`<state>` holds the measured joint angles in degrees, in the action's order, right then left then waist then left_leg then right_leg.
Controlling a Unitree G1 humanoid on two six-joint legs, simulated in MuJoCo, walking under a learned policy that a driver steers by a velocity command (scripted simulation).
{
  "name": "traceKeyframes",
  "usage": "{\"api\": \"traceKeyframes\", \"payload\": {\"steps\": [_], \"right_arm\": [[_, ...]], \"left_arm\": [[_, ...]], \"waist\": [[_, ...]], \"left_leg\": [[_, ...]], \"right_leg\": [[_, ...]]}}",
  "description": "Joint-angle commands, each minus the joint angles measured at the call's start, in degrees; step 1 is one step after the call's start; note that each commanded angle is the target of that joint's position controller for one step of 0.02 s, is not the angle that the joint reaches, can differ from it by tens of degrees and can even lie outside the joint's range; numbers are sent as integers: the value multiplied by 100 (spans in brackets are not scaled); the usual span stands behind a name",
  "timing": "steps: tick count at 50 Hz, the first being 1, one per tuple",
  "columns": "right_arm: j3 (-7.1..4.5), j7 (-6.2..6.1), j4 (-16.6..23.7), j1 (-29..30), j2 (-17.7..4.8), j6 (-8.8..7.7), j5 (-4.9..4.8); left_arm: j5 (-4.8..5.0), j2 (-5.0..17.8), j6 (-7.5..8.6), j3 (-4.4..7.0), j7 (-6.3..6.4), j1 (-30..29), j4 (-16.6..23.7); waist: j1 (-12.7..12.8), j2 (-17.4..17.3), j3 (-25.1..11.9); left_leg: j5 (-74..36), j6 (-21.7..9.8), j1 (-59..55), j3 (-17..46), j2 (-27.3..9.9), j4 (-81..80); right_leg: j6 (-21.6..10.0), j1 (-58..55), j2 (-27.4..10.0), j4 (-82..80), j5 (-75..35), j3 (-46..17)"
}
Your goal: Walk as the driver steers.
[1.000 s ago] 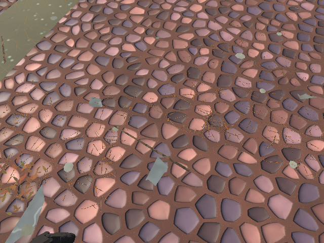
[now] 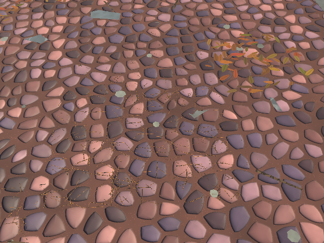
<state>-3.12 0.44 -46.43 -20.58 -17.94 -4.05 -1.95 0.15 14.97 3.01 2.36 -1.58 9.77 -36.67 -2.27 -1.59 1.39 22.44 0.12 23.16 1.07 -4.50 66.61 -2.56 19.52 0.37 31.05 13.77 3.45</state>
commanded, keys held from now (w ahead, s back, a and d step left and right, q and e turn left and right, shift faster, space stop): w+q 1.00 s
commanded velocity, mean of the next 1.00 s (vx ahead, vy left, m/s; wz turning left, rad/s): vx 0.49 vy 0.00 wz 0.48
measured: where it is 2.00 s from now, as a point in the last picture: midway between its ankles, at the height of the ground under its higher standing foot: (70, 152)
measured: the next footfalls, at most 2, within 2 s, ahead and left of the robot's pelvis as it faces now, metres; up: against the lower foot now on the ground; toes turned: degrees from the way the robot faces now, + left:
left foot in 0.40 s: +0.38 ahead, +0.14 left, +0.00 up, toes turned +15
right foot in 0.88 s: +0.70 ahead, +0.04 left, +0.00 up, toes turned +33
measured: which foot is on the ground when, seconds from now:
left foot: up 0.00-0.38, down 0.40-0.88, up 0.90-1.00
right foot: down 0.00-0.42, up 0.44-0.86, down 0.88-1.00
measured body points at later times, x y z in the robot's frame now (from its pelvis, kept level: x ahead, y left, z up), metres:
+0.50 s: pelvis +0.27 +0.05 -0.01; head +0.32 +0.06 +0.43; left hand +0.28 +0.34 -0.13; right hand +0.51 -0.16 -0.10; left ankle +0.34 +0.13 -0.73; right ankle +0.13 -0.12 -0.63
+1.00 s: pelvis +0.57 +0.08 +0.00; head +0.59 +0.09 +0.45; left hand +0.56 +0.39 -0.08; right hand +0.79 -0.11 -0.11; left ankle +0.41 +0.14 -0.64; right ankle +0.67 +0.02 -0.73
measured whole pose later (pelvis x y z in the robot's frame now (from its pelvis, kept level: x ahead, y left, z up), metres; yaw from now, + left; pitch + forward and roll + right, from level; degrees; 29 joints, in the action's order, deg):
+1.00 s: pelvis +0.57 +0.08 +0.00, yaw +34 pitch +1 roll -1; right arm -3.6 -0.7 -40.0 -19.1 -17.7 -1.1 -1.5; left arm -0.6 15.2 5.9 3.0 -0.6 9.6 -40.1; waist -0.9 -2.2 0.8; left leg 23.2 -0.8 23.0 5.8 2.2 68.3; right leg -1.0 19.8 1.4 29.1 10.6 1.1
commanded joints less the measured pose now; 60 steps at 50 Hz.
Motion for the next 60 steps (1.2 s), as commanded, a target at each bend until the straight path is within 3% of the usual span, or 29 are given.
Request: {"api": "traceKeyframes", "payload": {"steps": [1,4,8,12,15,18,19,20,21,22,23,24,25,26,27,31,35,38,41,43,44,45,46,47,48,49,51,56,60], "right_arm": [[-173,6,518,312,-589,-33,15],[-140,-13,457,266,-299,130,12],[-89,46,630,816,-138,104,60],[20,212,950,1659,42,76,71],[9,338,1209,1980,-23,65,60],[-139,377,1291,1581,-310,125,57],[-255,349,1197,994,-530,151,45],[-429,263,1013,96,-836,175,42],[-545,127,891,-489,-1305,254,40],[-547,143,1073,-208,-1583,168,43],[-423,156,1108,-290,-1062,121,75],[-363,147,1089,-63,-862,68,97],[-327,150,1119,303,-764,33,83],[-278,132,1180,609,-588,19,95],[-246,103,1264,759,-541,17,173],[-291,-20,1165,703,-720,2,138],[-321,-116,1022,410,-824,97,77],[-335,-126,900,134,-849,149,39],[-333,-149,882,133,-782,186,41],[-275,-139,939,252,-577,197,73],[-142,-111,1023,213,-215,175,133],[-20,-111,1177,-578,168,125,18],[-91,-132,1096,-647,-385,116,-82],[-201,-141,1107,-53,-782,151,-51],[-225,-151,1181,338,-808,184,37],[-236,-135,1254,557,-735,185,101],[-233,-67,1288,521,-519,226,36],[-143,-24,1449,857,-205,311,66],[-88,102,1532,1400,-117,239,59]], "left_arm": [[-59,608,171,220,28,459,37],[-106,613,335,263,54,392,-140],[-94,677,356,286,139,416,-345],[-23,887,290,351,212,822,-612],[41,1011,135,393,242,983,-758],[61,1265,-23,452,329,917,-745],[63,1337,-69,462,352,865,-723],[96,1323,-69,437,374,733,-677],[-75,877,10,283,361,972,-563],[-78,347,207,76,239,1364,-275],[107,950,414,204,133,643,-205],[255,1016,503,207,93,224,-16],[159,891,535,178,132,159,-29],[8,929,506,218,169,189,-80],[-38,937,437,239,161,311,-102],[-132,677,242,161,201,164,-33],[-87,460,273,51,157,-774,162],[19,619,337,98,86,-1124,270],[52,867,413,218,34,-965,254],[27,1034,470,347,69,-167,61],[-79,1308,497,435,118,607,0],[-179,1813,431,547,121,1170,-165],[-30,1432,395,492,73,1202,-207],[-8,1004,363,377,98,925,-115],[-49,858,316,316,115,641,-94],[-74,731,288,267,125,463,-130],[-96,603,307,222,152,355,-211],[-52,881,358,325,153,467,-493],[-27,1033,292,346,176,488,-641]], "waist": [[318,932,-286],[153,585,-43],[252,490,229],[593,291,535],[616,318,533],[236,675,-54],[-106,734,-408],[-638,576,-851],[-641,-448,-1383],[-68,-1387,-2154],[-527,-491,-2162],[-427,-216,-1302],[-103,386,-730],[93,399,-491],[255,196,-396],[318,51,-184],[-79,-214,-121],[-216,-337,-157],[-39,-529,-202],[416,-583,-483],[748,-87,-1194],[463,1657,-1929],[544,1707,-1768],[718,1087,-1018],[677,711,-585],[594,625,-269],[410,851,-98],[400,613,37],[577,530,146]], "left_leg": [[-834,-64,1596,431,-405,133],[-1324,54,1662,569,-274,-147],[-2528,57,1676,436,-113,-1621],[-2885,-131,1672,-4,-51,-2716],[-2366,-345,1833,-260,75,-3085],[-1451,-677,898,-772,625,-3027],[-1263,-831,96,-821,819,-3049],[-1577,-1073,-1374,-653,946,-3487],[-1858,-1444,-3139,1011,-106,-3489],[-681,-2748,-4711,4531,-1437,-4413],[-277,-2436,-4642,4451,-1363,-4916],[-503,-2149,-3888,3600,-1174,-5007],[-1169,-1947,-2955,2975,-912,-5042],[-1792,-1845,-2333,2506,-695,-5101],[-2201,-1837,-1862,2282,-568,-5224],[-2983,-1793,-904,1583,-266,-5406],[-2210,-1359,-569,1242,145,-5218],[-1692,-1256,-870,1681,-33,-4951],[-1481,-1120,-1369,2265,-266,-4423],[-1753,-873,-1239,2212,-18,-3687],[-1284,-654,-715,1792,321,-2245],[1013,-223,1234,957,1173,-297],[1092,-127,2162,966,729,640],[528,-85,2360,934,499,915],[100,-56,2220,731,314,850],[-191,-41,2086,720,167,608],[-477,-50,1678,625,-50,262],[-1066,81,1964,492,-188,-657],[-2160,35,1729,199,-141,-1906]], "right_leg": [[-918,-1527,-1489,-1962,-625,-1534],[-900,-1254,-1439,-2229,-1707,-759],[-700,-1279,-1232,-2405,-1991,67],[-609,-1749,-1426,-2473,-2201,426],[-526,-2503,-1603,-2038,-3164,612],[-362,-2878,-1596,-794,-6001,807],[-300,-2713,-1541,80,-6389,834],[-126,-1975,-1326,1369,-5854,928],[102,-371,-860,3248,-2263,872],[392,1852,429,5154,2044,-191],[262,2423,87,5293,1770,-1126],[143,2603,-152,4890,1259,-1044],[145,2404,-406,4305,897,-978],[207,2075,-566,3815,686,-950],[276,1724,-640,3678,543,-956],[683,1485,-608,2567,-26,-672],[777,944,-237,696,-1632,-565],[722,733,-72,92,-1800,-711],[489,502,-64,-227,-1187,-878],[188,-622,-109,-549,-1017,-759],[-181,-1959,-943,-503,-638,-1525],[-1137,-3842,-2294,-974,531,-4106],[-1270,-3826,-2557,-1378,2112,-5194],[-997,-3192,-2265,-1492,2164,-4316],[-794,-2530,-1999,-1503,1367,-3428],[-733,-1996,-1755,-1601,626,-2814],[-639,-1467,-1458,-1861,-118,-1976],[-863,-1482,-1571,-2218,-1178,-1020],[-694,-1628,-1415,-2233,-1668,-176]]}}
Keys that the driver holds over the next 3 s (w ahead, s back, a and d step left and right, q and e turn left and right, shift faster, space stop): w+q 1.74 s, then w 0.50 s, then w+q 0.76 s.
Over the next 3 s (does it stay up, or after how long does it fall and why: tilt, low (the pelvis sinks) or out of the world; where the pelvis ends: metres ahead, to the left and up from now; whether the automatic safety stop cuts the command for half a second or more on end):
stays up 1.11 1.02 0.00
